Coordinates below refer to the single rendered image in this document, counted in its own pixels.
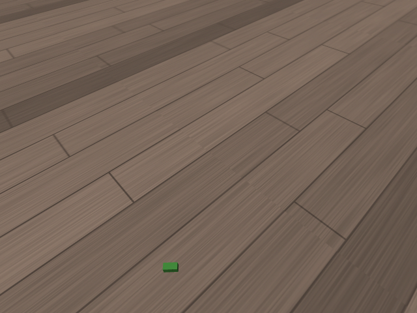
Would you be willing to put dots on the small box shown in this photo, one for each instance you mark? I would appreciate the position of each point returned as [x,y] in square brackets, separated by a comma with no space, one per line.
[170,267]

